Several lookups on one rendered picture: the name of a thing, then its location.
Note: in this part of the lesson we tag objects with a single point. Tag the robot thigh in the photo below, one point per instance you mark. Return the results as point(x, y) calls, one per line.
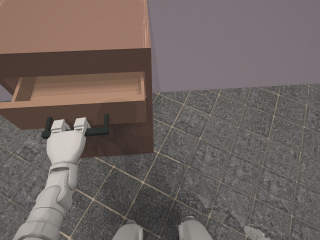
point(193, 230)
point(129, 232)

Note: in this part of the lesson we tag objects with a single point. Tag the drawer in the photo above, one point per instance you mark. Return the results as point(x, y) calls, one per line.
point(69, 97)

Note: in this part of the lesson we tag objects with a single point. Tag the robot right hand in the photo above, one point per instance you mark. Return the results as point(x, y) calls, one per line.
point(255, 234)

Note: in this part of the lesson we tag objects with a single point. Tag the robot right thigh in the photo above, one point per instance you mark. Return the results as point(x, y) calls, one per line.
point(193, 230)

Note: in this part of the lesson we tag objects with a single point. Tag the left robot forearm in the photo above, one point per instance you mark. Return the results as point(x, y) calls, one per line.
point(46, 217)

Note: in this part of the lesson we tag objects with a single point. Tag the handle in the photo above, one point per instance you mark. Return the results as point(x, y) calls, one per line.
point(100, 131)

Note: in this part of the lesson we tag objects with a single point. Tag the robot left thigh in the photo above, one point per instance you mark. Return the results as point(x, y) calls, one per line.
point(129, 232)

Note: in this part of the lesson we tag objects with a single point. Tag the robot left hand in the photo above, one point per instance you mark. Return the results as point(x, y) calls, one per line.
point(67, 146)

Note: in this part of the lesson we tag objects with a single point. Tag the cabinet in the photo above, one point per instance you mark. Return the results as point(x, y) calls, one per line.
point(77, 37)

